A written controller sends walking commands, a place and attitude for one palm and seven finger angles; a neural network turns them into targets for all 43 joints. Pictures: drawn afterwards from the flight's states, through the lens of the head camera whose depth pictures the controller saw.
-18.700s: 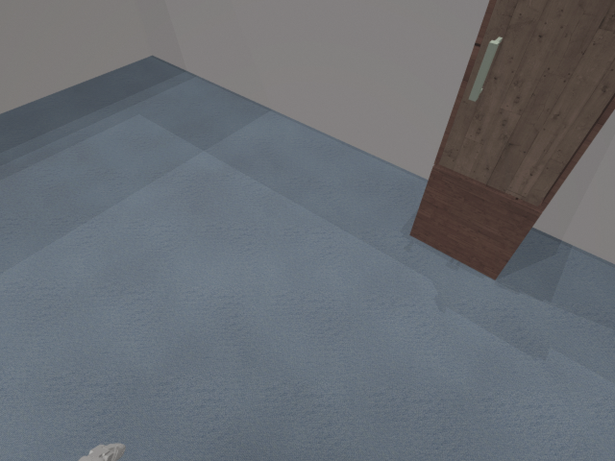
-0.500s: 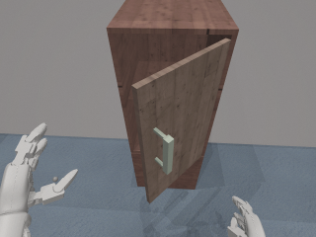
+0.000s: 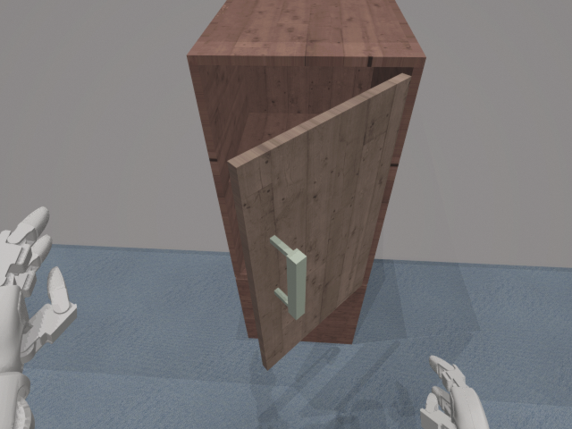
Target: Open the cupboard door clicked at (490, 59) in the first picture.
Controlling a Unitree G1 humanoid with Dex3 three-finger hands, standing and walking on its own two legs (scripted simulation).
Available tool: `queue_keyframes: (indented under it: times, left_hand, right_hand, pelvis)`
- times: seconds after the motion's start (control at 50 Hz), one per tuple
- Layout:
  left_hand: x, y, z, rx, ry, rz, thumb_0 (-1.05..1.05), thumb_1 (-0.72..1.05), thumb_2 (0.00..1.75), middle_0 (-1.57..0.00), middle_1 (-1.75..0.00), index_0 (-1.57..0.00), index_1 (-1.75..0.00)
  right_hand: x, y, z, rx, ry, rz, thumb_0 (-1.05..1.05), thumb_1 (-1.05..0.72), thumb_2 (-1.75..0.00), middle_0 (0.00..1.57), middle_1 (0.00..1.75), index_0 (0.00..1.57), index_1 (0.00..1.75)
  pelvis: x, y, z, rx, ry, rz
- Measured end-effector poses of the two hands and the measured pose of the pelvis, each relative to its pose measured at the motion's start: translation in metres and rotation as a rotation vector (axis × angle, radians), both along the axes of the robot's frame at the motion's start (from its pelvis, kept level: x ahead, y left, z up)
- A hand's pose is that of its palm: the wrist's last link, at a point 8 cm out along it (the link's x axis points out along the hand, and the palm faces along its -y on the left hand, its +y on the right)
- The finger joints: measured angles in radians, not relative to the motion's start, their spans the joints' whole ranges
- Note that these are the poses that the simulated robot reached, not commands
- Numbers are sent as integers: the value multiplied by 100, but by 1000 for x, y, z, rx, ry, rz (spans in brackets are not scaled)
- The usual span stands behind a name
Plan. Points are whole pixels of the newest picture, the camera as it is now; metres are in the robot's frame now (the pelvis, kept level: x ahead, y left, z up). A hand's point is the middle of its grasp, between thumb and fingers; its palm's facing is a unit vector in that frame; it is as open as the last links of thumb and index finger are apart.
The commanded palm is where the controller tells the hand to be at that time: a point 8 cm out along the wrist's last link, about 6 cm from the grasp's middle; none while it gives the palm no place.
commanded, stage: draw the hand back to the body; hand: left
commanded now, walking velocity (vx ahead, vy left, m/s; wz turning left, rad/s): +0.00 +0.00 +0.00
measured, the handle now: (287, 278) +0.34 +0.05 +0.01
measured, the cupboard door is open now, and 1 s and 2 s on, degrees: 46 46 46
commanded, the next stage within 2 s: step back with the hand held close in 0.06 s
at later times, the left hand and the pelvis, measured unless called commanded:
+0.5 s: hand (75, 315) +0.18 +0.25 +0.14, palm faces +0.31 -0.80 -0.51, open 7.4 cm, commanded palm +0.12 +0.30 +0.17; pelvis -0.03 +0.01 +0.00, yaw -2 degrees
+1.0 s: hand out of the picture +0.06 +0.29 +0.16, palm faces +0.49 -0.74 -0.46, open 7.4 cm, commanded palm +0.00 +0.32 +0.17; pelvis -0.12 +0.02 -0.02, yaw +3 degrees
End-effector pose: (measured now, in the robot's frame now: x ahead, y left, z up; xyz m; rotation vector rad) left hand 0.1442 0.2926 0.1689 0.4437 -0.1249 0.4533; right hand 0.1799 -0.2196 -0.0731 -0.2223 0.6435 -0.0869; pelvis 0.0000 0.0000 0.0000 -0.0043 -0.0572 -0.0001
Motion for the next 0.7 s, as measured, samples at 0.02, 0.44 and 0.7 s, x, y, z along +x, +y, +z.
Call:
queue_keyframes:
  times: [0.02,0.44,0.7]
  left_hand:
    - [0,-1,1,3,-1,0,2,88,89,-21,-30,-21,-30]
    - [8,-2,0,95,76,-97,2,89,90,-21,-30,-21,-30]
    - [-32,18,7,151,-1,-142,2,89,90,-22,-30,-22,-30]
  right_hand:
    - [0,-1,0,1,0,-1,1,-90,-90,20,30,21,30]
    - [-24,-21,-2,-20,81,-102,1,-90,-90,20,30,21,30]
    - [-79,-7,4,-48,86,-135,1,-91,-90,20,30,20,30]
  pelvis:
    - [0,-1,0,0,-1,0]
    - [-18,3,0,-11,64,-21]
    - [-63,20,-5,-20,62,-27]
